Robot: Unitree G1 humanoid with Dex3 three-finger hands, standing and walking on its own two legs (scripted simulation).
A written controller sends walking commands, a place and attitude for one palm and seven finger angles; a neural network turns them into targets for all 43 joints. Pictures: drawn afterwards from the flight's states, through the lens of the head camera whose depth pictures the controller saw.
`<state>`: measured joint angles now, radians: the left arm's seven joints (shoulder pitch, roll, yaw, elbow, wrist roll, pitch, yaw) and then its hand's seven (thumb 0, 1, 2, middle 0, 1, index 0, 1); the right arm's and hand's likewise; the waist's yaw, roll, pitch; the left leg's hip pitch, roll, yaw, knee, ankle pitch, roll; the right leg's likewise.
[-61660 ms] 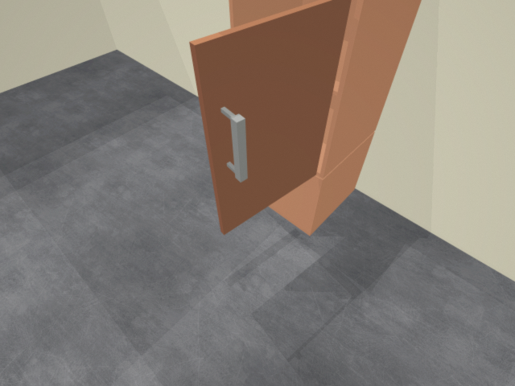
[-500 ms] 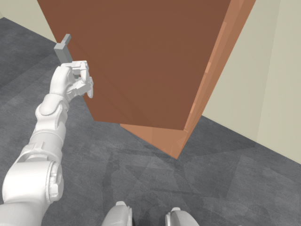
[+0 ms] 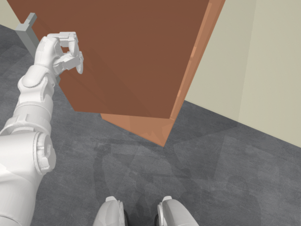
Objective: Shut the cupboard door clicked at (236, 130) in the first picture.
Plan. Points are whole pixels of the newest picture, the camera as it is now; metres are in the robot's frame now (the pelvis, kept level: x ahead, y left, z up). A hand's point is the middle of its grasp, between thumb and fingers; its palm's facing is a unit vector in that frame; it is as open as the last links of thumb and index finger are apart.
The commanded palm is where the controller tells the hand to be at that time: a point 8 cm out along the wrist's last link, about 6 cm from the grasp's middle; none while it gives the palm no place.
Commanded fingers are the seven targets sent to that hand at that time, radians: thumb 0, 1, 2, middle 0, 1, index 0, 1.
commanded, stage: push the door shut along its arc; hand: left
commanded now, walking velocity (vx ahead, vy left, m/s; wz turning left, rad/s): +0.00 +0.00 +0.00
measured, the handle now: (44, 52) +0.55 +0.22 +0.10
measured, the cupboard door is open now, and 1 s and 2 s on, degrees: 21 6 3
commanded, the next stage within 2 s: pull the fist back off the door in 0.78 s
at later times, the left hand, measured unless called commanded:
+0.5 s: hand (83, 50) +0.54 +0.12 +0.12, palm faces -0.35 -0.94 -0.02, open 3.2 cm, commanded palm +0.57 +0.14 +0.11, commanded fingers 0.00 0.90 0.90 -1.30 -1.50 -1.30 -1.50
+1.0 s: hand (99, 34) +0.59 +0.08 +0.12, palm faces -0.11 -0.99 +0.12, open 3.3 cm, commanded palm +0.59 +0.09 +0.11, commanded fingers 0.00 0.90 0.90 -1.30 -1.50 -1.30 -1.50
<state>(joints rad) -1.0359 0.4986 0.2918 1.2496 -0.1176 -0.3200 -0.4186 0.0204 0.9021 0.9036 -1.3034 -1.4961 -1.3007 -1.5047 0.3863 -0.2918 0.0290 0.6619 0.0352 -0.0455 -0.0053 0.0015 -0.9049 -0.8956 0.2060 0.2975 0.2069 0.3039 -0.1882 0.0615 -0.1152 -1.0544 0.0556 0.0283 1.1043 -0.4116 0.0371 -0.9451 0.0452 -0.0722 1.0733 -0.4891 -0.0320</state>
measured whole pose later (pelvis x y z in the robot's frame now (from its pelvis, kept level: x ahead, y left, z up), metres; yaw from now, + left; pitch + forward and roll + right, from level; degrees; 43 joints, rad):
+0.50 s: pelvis +0.00 +0.00 -0.01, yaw +1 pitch +24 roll -5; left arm -1.24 0.53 0.19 1.32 -0.11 -0.25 -0.46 0.01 0.94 0.98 -1.30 -1.50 -1.30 -1.50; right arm 0.36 -0.30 0.03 0.71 0.01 -0.09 -0.02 0.00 -0.90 -0.90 0.21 0.30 0.21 0.30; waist -0.20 0.06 -0.11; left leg -1.16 0.05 0.00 1.16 -0.43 0.04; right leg -1.03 0.04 -0.10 1.11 -0.51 -0.03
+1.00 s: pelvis +0.00 +0.00 -0.03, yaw +0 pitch +28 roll -5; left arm -1.44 0.47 0.30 1.38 -0.06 -0.16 -0.12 0.04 0.94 1.00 -1.30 -1.50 -1.30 -1.50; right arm 0.42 -0.27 0.03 0.72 -0.05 -0.13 0.02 0.00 -0.91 -0.90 0.21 0.30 0.21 0.30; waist -0.25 0.07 -0.12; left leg -1.29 0.05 -0.01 1.22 -0.43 0.04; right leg -1.16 0.04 -0.11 1.18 -0.51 -0.03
